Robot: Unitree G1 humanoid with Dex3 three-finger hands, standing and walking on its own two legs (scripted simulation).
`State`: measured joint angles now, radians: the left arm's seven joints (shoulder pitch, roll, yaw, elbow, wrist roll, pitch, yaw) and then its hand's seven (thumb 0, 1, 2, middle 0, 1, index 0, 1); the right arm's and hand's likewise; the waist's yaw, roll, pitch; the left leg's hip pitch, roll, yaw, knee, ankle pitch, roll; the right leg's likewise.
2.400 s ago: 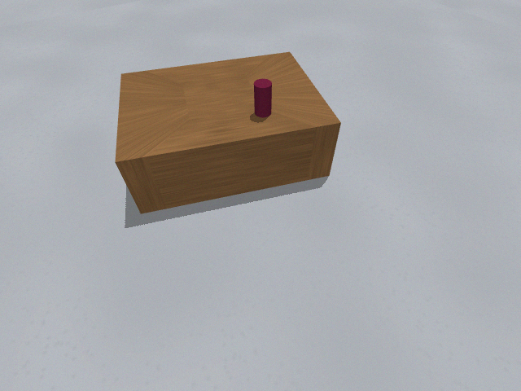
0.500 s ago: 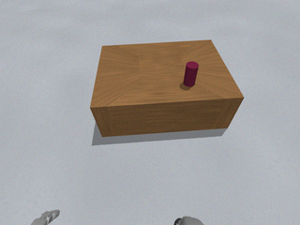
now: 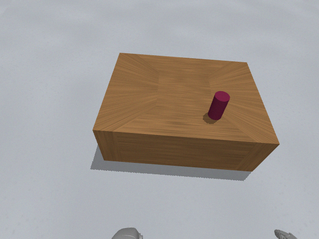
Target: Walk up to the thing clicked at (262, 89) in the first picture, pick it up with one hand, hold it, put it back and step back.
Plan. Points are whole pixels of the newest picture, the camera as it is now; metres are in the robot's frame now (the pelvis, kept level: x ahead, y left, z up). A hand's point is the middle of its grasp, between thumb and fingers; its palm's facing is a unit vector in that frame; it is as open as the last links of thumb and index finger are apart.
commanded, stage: walk up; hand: right
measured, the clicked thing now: (218, 106) +0.84 -0.29 -0.31
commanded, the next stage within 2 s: none
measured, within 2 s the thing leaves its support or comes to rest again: neither
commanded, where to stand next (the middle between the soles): +0.35 -0.08 m, yaw +1 degrees
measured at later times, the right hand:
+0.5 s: hand (290, 216) +0.23 -0.37 -0.14, palm faces -0.07 +0.93 -0.35, open 7.4 cm
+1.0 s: hand (269, 167) +0.38 -0.36 -0.14, palm faces -0.07 +0.93 -0.37, open 7.4 cm
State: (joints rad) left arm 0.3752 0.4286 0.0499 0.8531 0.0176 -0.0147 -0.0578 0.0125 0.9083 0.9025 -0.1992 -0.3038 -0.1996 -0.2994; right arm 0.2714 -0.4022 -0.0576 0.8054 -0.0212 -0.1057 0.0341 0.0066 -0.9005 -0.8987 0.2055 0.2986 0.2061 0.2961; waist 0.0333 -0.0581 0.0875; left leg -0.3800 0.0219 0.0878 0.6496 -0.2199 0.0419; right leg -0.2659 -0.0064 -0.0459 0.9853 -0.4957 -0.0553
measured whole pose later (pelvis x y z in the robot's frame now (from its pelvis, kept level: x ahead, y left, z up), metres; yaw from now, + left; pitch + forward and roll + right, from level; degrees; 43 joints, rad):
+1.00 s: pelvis +0.25 -0.10 +0.00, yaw +2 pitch -3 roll -1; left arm 0.26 0.38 0.02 0.93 0.02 -0.05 0.00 0.01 0.91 0.90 -0.20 -0.30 -0.20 -0.30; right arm 0.14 -0.40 -0.02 0.86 -0.01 0.00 0.02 0.01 -0.90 -0.90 0.21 0.30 0.21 0.30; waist 0.01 0.03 0.10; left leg -0.41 0.06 0.04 0.74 -0.29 0.02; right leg -0.32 -0.02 -0.05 0.70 -0.32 0.00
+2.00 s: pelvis +0.28 -0.09 +0.03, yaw +3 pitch -2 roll +0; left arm 0.08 0.36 0.00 1.17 0.02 -0.02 -0.01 0.01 0.91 0.90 -0.20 -0.30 -0.20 -0.30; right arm 0.06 -0.36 -0.01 1.16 -0.01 0.00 0.02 0.01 -0.90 -0.90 0.20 0.30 0.21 0.30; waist 0.00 0.01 0.04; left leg -0.15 0.01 0.01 0.35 -0.16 0.00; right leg -0.11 -0.06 -0.07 0.33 -0.18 0.04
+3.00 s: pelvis +0.29 -0.10 +0.03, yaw +3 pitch -2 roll +0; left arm 0.11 0.35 0.00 1.15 0.02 -0.01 -0.01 0.01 0.91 0.90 -0.20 -0.30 -0.20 -0.30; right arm 0.10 -0.35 0.01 1.16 -0.01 -0.01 0.01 0.01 -0.90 -0.90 0.21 0.30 0.21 0.30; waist -0.01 0.01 0.04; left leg -0.14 0.03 0.00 0.33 -0.16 -0.02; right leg -0.09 -0.04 -0.07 0.32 -0.19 0.02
